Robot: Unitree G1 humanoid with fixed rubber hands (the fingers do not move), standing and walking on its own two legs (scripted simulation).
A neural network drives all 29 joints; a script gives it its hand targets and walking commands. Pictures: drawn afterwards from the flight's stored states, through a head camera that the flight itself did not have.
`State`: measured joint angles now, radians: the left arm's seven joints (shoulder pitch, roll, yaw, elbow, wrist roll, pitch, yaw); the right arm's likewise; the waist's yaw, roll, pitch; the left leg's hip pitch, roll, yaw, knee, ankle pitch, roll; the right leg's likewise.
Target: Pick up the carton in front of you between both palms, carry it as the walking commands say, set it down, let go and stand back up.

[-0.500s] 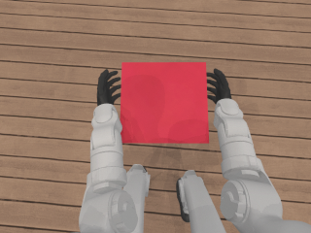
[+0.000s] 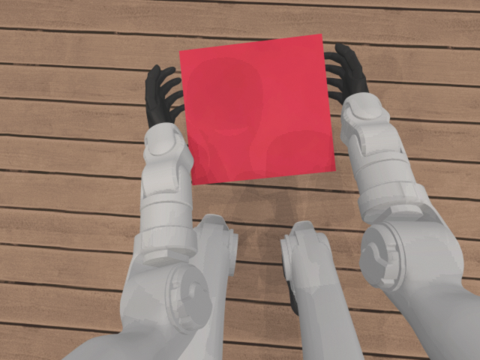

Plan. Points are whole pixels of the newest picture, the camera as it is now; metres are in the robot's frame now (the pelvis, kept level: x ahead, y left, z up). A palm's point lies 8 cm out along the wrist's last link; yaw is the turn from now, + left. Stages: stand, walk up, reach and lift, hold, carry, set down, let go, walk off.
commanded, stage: set down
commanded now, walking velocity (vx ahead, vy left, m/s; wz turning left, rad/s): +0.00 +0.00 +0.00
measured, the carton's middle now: (255, 125) +0.47 +0.02 -0.20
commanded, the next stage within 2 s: none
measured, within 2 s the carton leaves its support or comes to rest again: rests again in 0.92 s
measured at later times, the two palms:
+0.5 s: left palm (182, 129) +0.47 +0.17 -0.23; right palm (322, 104) +0.53 -0.12 -0.26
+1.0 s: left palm (181, 131) +0.47 +0.17 -0.26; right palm (320, 108) +0.53 -0.12 -0.28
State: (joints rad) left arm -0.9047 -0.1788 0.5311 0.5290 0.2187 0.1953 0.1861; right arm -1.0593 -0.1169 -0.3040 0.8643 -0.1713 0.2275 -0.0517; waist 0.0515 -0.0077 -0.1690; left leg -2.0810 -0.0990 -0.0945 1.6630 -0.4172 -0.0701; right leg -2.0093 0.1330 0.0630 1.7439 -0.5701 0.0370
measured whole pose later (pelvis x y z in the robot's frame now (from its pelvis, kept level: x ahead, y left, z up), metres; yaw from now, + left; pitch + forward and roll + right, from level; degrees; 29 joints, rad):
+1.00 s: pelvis -0.01 -0.02 -0.11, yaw +2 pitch +44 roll +4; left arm -1.21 -0.01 0.63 0.83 0.13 0.13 0.10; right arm -1.44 -0.29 -0.06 1.22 -0.07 0.15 -0.06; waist 0.11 0.02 0.13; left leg -2.31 -0.10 -0.07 2.03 -0.49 -0.13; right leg -2.28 0.14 0.04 2.15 -0.63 0.00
